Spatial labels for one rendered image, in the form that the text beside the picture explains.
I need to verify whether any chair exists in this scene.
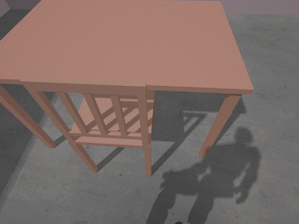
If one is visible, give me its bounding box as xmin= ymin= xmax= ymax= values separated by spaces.
xmin=21 ymin=77 xmax=155 ymax=176

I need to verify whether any table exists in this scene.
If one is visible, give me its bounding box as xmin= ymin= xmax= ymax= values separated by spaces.
xmin=0 ymin=0 xmax=254 ymax=158

